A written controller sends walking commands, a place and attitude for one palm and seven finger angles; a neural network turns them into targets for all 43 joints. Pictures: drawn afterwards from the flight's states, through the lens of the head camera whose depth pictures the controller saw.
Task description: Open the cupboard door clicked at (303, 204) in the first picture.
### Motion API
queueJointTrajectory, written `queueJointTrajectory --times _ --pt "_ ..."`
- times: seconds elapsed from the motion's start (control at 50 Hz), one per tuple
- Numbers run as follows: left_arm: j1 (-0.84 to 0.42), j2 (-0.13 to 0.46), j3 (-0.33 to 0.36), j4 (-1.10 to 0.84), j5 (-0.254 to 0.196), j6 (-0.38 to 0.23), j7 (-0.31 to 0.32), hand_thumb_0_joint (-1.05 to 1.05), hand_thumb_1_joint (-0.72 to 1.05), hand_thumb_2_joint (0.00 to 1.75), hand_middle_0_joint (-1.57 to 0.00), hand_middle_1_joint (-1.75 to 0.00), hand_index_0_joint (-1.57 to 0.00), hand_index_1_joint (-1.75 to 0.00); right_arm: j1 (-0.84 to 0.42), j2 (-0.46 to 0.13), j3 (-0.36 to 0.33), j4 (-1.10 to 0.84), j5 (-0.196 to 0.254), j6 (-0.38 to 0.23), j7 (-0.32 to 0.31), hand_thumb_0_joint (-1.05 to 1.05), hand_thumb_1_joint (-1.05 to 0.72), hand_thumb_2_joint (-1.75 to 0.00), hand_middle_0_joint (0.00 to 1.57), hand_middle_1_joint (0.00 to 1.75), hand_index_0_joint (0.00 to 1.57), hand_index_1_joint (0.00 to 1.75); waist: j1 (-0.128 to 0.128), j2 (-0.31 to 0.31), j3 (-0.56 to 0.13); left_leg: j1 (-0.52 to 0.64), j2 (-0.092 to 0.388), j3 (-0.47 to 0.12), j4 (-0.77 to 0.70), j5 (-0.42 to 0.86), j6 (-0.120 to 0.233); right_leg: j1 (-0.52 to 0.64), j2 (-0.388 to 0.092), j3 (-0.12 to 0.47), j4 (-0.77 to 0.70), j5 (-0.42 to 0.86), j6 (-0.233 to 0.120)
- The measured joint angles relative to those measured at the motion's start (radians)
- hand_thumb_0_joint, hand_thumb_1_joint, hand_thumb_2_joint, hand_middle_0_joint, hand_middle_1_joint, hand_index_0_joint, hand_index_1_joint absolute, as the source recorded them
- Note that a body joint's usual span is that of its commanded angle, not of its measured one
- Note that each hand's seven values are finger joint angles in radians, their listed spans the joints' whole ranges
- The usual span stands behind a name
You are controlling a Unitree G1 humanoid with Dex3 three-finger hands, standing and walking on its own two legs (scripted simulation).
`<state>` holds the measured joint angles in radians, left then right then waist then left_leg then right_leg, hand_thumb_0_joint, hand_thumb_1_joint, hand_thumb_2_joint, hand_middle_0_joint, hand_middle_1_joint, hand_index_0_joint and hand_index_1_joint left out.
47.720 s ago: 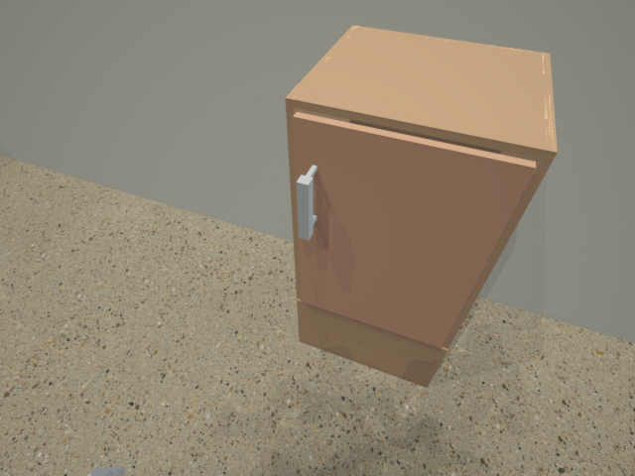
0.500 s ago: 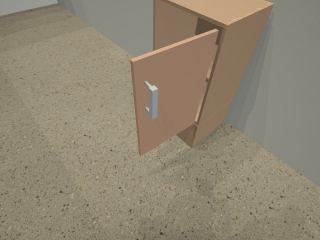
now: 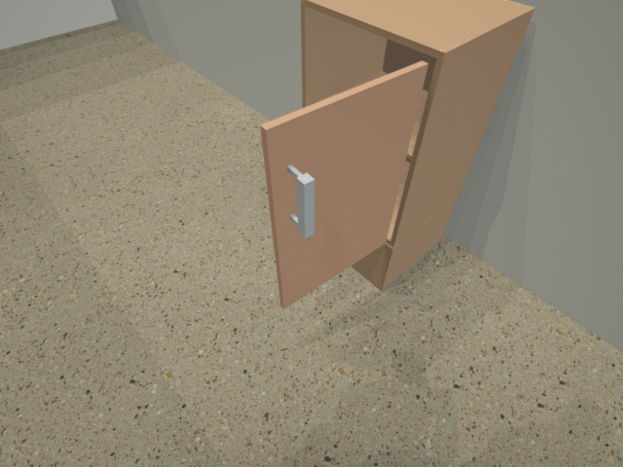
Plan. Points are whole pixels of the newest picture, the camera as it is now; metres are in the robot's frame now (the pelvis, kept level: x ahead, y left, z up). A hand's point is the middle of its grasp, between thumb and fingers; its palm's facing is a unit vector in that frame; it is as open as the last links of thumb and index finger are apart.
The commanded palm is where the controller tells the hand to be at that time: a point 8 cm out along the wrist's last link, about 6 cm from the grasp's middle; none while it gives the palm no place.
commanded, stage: let the arm hang, fingers relaxed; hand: left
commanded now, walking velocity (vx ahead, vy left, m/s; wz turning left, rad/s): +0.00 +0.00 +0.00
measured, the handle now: (299, 201) +0.60 +0.06 -0.05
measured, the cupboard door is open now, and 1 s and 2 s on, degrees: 85 85 85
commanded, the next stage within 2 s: look to check the result in 0.28 s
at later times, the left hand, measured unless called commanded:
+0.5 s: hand out of the picture -0.01 +0.18 -0.18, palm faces +0.04 -0.98 -0.19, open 7.4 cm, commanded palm none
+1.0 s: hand out of the picture +0.02 +0.17 -0.18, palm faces +0.03 -0.98 -0.18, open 7.4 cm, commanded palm none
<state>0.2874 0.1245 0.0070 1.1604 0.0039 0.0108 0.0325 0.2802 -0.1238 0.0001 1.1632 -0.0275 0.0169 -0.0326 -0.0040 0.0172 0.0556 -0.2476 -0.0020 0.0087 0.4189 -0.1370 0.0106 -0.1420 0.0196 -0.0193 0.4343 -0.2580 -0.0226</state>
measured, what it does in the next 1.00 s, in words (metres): stands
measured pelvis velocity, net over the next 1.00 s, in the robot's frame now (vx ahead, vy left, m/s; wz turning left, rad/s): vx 0.02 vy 0.01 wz -0.01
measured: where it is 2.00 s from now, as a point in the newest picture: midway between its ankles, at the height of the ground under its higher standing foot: outside the picture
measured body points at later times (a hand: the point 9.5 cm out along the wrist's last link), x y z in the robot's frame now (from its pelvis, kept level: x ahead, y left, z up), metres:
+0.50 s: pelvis +0.01 +0.01 +0.00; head +0.03 +0.01 +0.45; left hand -0.01 +0.23 -0.16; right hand +0.01 -0.21 -0.16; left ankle +0.06 +0.11 -0.74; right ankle -0.01 -0.11 -0.74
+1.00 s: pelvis +0.02 +0.01 +0.00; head +0.04 +0.01 +0.45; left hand +0.02 +0.23 -0.16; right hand +0.03 -0.22 -0.16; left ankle +0.06 +0.11 -0.74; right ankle -0.01 -0.11 -0.74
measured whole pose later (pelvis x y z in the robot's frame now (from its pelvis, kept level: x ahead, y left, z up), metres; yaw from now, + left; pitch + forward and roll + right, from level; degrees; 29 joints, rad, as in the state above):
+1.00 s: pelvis +0.02 +0.01 +0.00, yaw +0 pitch -2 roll +0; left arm 0.26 0.15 0.01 1.15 0.01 -0.01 0.03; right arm 0.23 -0.15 0.00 1.16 -0.02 0.00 -0.03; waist 0.00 0.00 0.05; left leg -0.21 -0.01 0.02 0.39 -0.16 0.02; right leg -0.10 0.01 -0.01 0.39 -0.27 -0.01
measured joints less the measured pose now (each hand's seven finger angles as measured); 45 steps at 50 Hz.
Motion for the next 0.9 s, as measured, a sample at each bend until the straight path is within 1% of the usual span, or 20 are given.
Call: queueJointTrajectory --times 0.12,0.28,0.54,0.9 --pt "-0.015 -0.014 0.001 -0.013 0.003 -0.008 0.002 0.01 0.91 0.9 -0.2 -0.3 -0.2 -0.3 -0.006 0.01 -0.002 -0.003 -0.002 -0.005 -0.003 0.01 -0.91 -0.9 0.2 0.29 0.2 0.3 -0.001 -0.007 -0.01 0.0 -0.006 0.003 0.001 -0.004 0.005 -0.002 -0.006 0.003 0.005 -0.006 0.005" --pt "-0.011 -0.002 0.005 -0.013 0.002 -0.01 0.004 0.01 0.92 0.9 -0.2 -0.3 -0.2 -0.3 -0.011 0.002 -0.007 -0.007 0.0 -0.012 -0.003 0.01 -0.91 -0.9 0.2 0.29 0.2 0.3 -0.002 -0.015 -0.009 0.005 -0.008 0.008 0.0 -0.01 0.008 0.004 -0.009 0.008 -0.001 -0.008 0.009" --pt "-0.002 0.015 0.005 -0.004 0.002 -0.01 0.003 0.01 0.91 0.9 -0.2 -0.3 -0.2 -0.3 -0.03 -0.015 -0.006 -0.007 0.003 -0.015 -0.003 0.01 -0.91 -0.9 0.2 0.29 0.2 0.3 0.003 -0.011 0.002 0.016 -0.013 0.012 -0.012 -0.013 0.012 0.015 -0.014 0.012 -0.014 -0.009 0.013" --pt "-0.022 0.018 -0.001 -0.008 0.002 -0.016 0.001 0.01 0.91 0.9 -0.2 -0.3 -0.2 -0.3 -0.05 -0.028 -0.003 -0.004 0.004 -0.019 -0.002 0.01 -0.91 -0.9 0.2 0.29 0.2 0.3 0.003 -0.017 -0.001 0.036 -0.012 0.012 -0.025 -0.019 0.009 0.039 -0.013 0.012 -0.037 -0.01 0.012"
